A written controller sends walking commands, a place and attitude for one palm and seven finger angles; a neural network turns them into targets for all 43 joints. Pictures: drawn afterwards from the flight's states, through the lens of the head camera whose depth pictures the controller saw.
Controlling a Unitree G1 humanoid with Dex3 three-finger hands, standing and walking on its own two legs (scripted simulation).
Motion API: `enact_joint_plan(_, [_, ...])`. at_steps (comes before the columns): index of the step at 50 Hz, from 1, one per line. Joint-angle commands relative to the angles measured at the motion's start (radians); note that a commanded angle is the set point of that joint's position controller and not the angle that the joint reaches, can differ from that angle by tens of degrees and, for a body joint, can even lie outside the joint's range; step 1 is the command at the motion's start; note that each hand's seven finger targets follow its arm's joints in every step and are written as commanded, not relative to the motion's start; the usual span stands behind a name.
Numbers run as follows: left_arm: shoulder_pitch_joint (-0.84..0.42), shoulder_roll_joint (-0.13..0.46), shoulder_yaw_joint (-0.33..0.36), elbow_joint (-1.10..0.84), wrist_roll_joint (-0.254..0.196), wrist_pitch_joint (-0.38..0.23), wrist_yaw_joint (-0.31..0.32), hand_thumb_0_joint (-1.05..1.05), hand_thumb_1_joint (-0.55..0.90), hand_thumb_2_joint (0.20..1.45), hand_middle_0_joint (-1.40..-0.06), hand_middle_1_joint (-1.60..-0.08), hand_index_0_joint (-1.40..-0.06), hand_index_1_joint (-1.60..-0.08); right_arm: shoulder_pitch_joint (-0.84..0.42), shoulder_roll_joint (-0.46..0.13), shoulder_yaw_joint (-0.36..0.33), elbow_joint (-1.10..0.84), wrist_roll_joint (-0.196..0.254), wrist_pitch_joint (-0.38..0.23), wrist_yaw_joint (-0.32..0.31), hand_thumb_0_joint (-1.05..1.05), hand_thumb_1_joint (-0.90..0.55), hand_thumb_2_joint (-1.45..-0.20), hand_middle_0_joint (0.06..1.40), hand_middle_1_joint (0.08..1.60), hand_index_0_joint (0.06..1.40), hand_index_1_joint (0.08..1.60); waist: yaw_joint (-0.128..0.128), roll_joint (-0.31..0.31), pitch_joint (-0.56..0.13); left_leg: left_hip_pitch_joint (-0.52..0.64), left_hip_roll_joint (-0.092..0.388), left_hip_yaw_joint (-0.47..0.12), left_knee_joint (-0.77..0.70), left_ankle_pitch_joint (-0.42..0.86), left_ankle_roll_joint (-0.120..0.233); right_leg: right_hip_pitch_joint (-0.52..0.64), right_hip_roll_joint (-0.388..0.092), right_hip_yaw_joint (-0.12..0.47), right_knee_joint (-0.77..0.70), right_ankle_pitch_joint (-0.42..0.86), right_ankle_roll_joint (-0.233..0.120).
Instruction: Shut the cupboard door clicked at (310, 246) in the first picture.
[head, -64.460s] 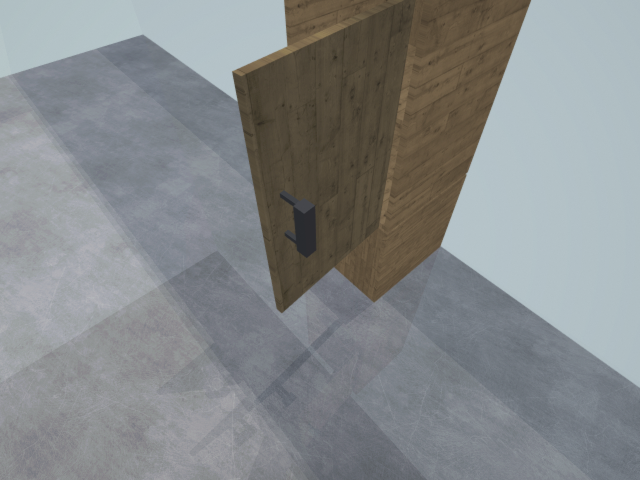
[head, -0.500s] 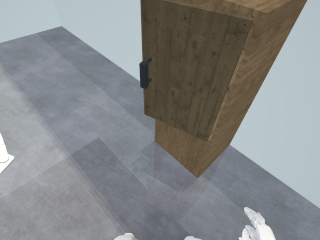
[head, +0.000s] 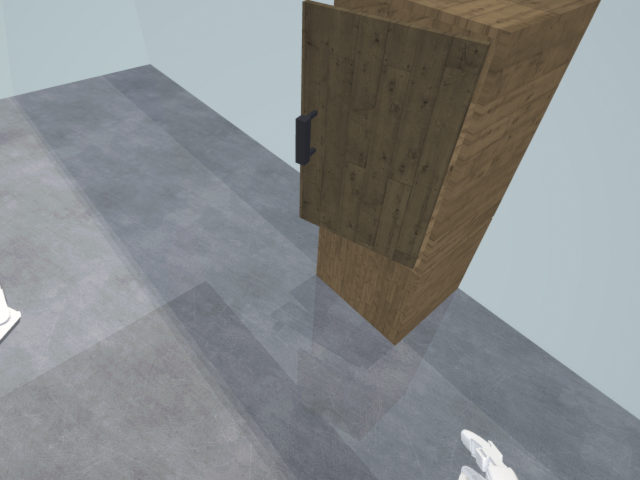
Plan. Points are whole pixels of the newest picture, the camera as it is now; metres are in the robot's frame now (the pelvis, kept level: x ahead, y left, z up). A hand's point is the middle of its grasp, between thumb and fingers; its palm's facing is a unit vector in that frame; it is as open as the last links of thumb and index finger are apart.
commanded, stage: stop stepping back and stand still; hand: left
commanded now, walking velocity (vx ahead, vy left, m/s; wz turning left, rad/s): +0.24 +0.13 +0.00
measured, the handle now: (308, 137) +0.88 +0.04 -0.03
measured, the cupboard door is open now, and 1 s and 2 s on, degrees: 16 16 16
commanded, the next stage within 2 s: let the arm hang, fingers relaxed in 1.06 s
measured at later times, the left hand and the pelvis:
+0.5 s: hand (34, 346) +0.19 +0.24 +0.19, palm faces +0.39 -0.78 -0.48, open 7.4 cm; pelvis -0.04 +0.00 +0.00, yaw -5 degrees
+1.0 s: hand (88, 297) +0.25 +0.23 +0.17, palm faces +0.32 -0.81 -0.49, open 7.4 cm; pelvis +0.01 +0.00 +0.01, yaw -7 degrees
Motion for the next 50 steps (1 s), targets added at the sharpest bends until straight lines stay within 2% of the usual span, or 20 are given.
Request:
enact_joint_plan(1, [-0.019,0.218,0.113,-0.240,0.019,-0.025,0.014,0.000,0.900,0.900,-0.200,-0.300,-0.200,-0.300,-0.125,-0.168,-0.053,-0.140,-0.020,-0.031,-0.016,0.000,-0.900,-0.900,0.200,0.300,0.200,0.300,0.040,-0.094,-0.036,-0.048,-0.073,0.078,0.083,-0.299,-0.007,0.192,-0.161,0.227,-0.674,-0.030,-0.120])
enact_joint_plan(2, [-0.077,0.270,0.143,-0.235,0.016,-0.032,0.021,0.000,0.900,0.900,-0.200,-0.300,-0.200,-0.300,-0.124,-0.181,-0.042,-0.134,-0.026,-0.029,-0.016,0.000,-0.900,-0.900,0.200,0.300,0.200,0.300,0.037,-0.232,-0.028,-0.088,-0.112,0.000,0.336,-0.196,0.006,0.078,-0.385,0.570,-0.827,0.002,-0.212])
enact_joint_plan(3, [-0.173,0.320,0.172,-0.204,0.013,-0.052,0.023,0.000,0.900,0.900,-0.200,-0.300,-0.200,-0.300,-0.128,-0.194,-0.035,-0.101,-0.036,-0.038,-0.019,0.000,-0.900,-0.900,0.200,0.300,0.200,0.300,0.034,-0.211,-0.042,-0.106,-0.101,-0.013,0.469,-0.148,-0.006,0.080,-0.414,0.538,-0.806,0.141,-0.251])
enact_joint_plan(4, [-0.160,0.196,0.088,-0.046,0.010,-0.038,0.024,0.000,0.900,0.900,-0.200,-0.300,-0.200,-0.300,-0.103,-0.163,-0.029,-0.099,-0.013,-0.049,-0.029,0.000,-0.900,-0.900,0.200,0.300,0.200,0.300,0.032,-0.233,-0.061,-0.120,-0.100,-0.045,0.468,-0.167,-0.011,0.091,-0.387,0.555,-0.788,-0.045,-0.206])
enact_joint_plan(7, [-0.189,0.166,0.029,-0.023,0.019,-0.027,0.019,0.000,0.900,0.900,-0.200,-0.300,-0.200,-0.300,-0.121,-0.198,-0.048,-0.091,-0.010,-0.036,-0.045,0.000,-0.900,-0.900,0.200,0.300,0.200,0.300,0.030,-0.151,0.034,-0.047,-0.082,-0.037,0.323,-0.090,-0.004,0.030,-0.310,0.355,-0.729,0.021,-0.157])
enact_joint_plan(10, [-0.183,0.145,-0.003,-0.049,0.035,-0.036,0.027,0.000,0.900,0.900,-0.200,-0.300,-0.200,-0.300,-0.134,-0.178,-0.043,-0.096,-0.015,-0.050,-0.056,0.000,-0.900,-0.900,0.200,0.300,0.200,0.300,0.041,-0.173,0.023,0.139,-0.106,0.035,0.027,-0.119,0.032,0.015,-0.270,0.285,-0.699,-0.062,-0.145])
enact_joint_plan(12, [-0.176,0.157,0.005,-0.111,0.035,-0.040,0.032,0.000,0.900,0.900,-0.200,-0.300,-0.200,-0.300,-0.123,-0.190,-0.049,-0.106,-0.013,-0.066,-0.065,0.000,-0.900,-0.900,0.200,0.300,0.200,0.300,0.031,-0.087,0.007,0.265,-0.099,0.048,-0.149,-0.117,0.045,0.004,-0.222,0.248,-0.619,-0.056,-0.120])
enact_joint_plan(14, [-0.162,0.163,0.030,-0.209,0.032,-0.059,0.032,0.000,0.900,0.900,-0.200,-0.300,-0.200,-0.300,-0.118,-0.231,-0.062,-0.134,-0.013,-0.073,-0.066,0.000,-0.900,-0.900,0.200,0.300,0.200,0.300,0.029,0.181,-0.031,0.369,0.083,-0.231,-0.281,-0.164,0.122,-0.082,-0.081,0.164,-0.327,0.065,-0.056])
enact_joint_plan(15, [-0.149,0.178,0.055,-0.235,0.032,-0.067,0.035,0.000,0.900,0.900,-0.200,-0.300,-0.200,-0.300,-0.121,-0.228,-0.059,-0.143,-0.007,-0.075,-0.060,0.000,-0.900,-0.900,0.200,0.300,0.200,0.300,0.041,0.228,-0.056,0.372,0.177,-0.344,-0.333,-0.079,0.148,-0.100,-0.033,0.055,-0.191,0.092,-0.020])
enact_joint_plan(17, [-0.113,0.222,0.104,-0.239,0.035,-0.066,0.022,0.000,0.900,0.900,-0.200,-0.300,-0.200,-0.300,-0.121,-0.190,-0.051,-0.118,-0.024,-0.081,-0.054,0.000,-0.900,-0.900,0.200,0.300,0.200,0.300,0.028,0.277,-0.025,0.216,0.210,-0.374,-0.446,-0.377,0.169,-0.062,-0.063,0.075,-0.055,0.016,-0.014])
enact_joint_plan(21, [-0.015,0.162,0.075,-0.163,0.035,-0.037,0.020,0.000,0.900,0.900,-0.200,-0.300,-0.200,-0.300,-0.121,-0.193,-0.043,-0.124,-0.012,-0.064,-0.037,0.000,-0.900,-0.900,0.200,0.300,0.200,0.300,0.034,0.167,0.015,0.048,0.136,-0.127,-0.354,-0.360,0.106,0.183,-0.050,-0.018,-0.354,0.110,-0.016])
enact_joint_plan(23, [-0.004,0.156,0.073,-0.134,0.034,-0.028,0.017,0.000,0.900,0.900,-0.200,-0.300,-0.200,-0.300,-0.114,-0.198,-0.045,-0.137,-0.013,-0.043,-0.036,0.000,-0.900,-0.900,0.200,0.300,0.200,0.300,0.026,0.122,-0.002,-0.020,0.060,-0.051,-0.255,-0.361,0.066,0.299,-0.057,0.012,-0.492,0.147,-0.034])
enact_joint_plan(27, [-0.055,0.193,0.087,-0.103,0.022,-0.017,0.028,0.000,0.900,0.900,-0.200,-0.300,-0.200,-0.300,-0.110,-0.181,-0.055,-0.130,-0.003,-0.023,-0.021,0.000,-0.900,-0.900,0.200,0.300,0.200,0.300,0.039,-0.198,-0.021,-0.071,-0.103,0.012,0.243,-0.210,0.006,0.215,-0.369,0.556,-0.737,0.050,-0.206])
enact_joint_plan(30, [-0.031,0.166,0.069,-0.114,0.029,-0.037,0.032,0.000,0.900,0.900,-0.200,-0.300,-0.200,-0.300,-0.107,-0.163,-0.036,-0.121,-0.011,-0.015,-0.013,0.000,-0.900,-0.900,0.200,0.300,0.200,0.300,0.035,-0.143,-0.052,-0.068,-0.072,-0.030,0.195,-0.197,0.005,0.331,-0.357,0.349,-0.600,0.567,-0.221])
enact_joint_plan(32, [-0.027,0.178,0.081,-0.122,0.032,-0.044,0.035,0.000,0.900,0.900,-0.200,-0.300,-0.200,-0.300,-0.128,-0.158,-0.031,-0.121,-0.014,-0.011,-0.024,0.000,-0.900,-0.900,0.200,0.300,0.200,0.300,0.033,-0.113,-0.076,0.061,-0.090,0.017,0.014,-0.086,0.011,0.297,-0.291,0.235,-0.538,0.656,-0.161])
enact_joint_plan(34, [-0.028,0.176,0.073,-0.153,0.026,-0.049,0.034,0.000,0.900,0.900,-0.200,-0.300,-0.200,-0.300,-0.128,-0.159,-0.035,-0.123,-0.012,-0.013,-0.031,0.000,-0.900,-0.900,0.200,0.300,0.200,0.300,0.033,-0.076,-0.087,0.217,-0.093,0.018,-0.129,0.083,0.019,0.228,-0.233,0.178,-0.518,0.537,-0.090])
enact_joint_plan(36, [-0.031,0.177,0.067,-0.192,0.023,-0.054,0.028,0.000,0.900,0.900,-0.200,-0.300,-0.200,-0.300,-0.143,-0.184,-0.050,-0.138,-0.001,-0.018,-0.036,0.000,-0.900,-0.900,0.200,0.300,0.200,0.300,0.048,0.017,-0.077,0.276,0.002,-0.070,-0.166,0.197,0.048,0.174,-0.164,0.165,-0.509,0.402,-0.030])
enact_joint_plan(39, [0.004,0.182,0.083,-0.169,0.028,-0.048,0.021,0.000,0.900,0.900,-0.200,-0.300,-0.200,-0.300,-0.139,-0.173,-0.034,-0.137,-0.003,-0.015,-0.040,0.000,-0.900,-0.900,0.200,0.300,0.200,0.300,0.040,0.118,-0.067,0.224,0.036,-0.116,-0.181,0.277,0.060,0.204,-0.113,0.115,-0.479,0.448,-0.019])
enact_joint_plan(46, [0.052,0.166,0.077,-0.121,0.014,-0.031,0.017,0.000,0.900,0.900,-0.200,-0.300,-0.200,-0.300,-0.119,-0.170,-0.043,-0.151,0.007,0.004,-0.032,0.000,-0.900,-0.900,0.200,0.300,0.200,0.300,0.029,-0.017,-0.170,0.240,-0.031,-0.005,-0.061,0.336,0.020,0.298,-0.185,0.184,-0.498,0.822,-0.036])
enact_joint_plan(50, [0.058,0.172,0.074,-0.139,0.011,-0.020,0.016,0.000,0.900,0.900,-0.200,-0.300,-0.200,-0.300,-0.129,-0.170,-0.039,-0.167,0.008,0.021,-0.035,0.000,-0.900,-0.900,0.200,0.300,0.200,0.300,0.031,-0.022,-0.175,0.247,-0.029,-0.006,-0.077,0.356,0.021,0.299,-0.180,0.167,-0.493,0.831,-0.030])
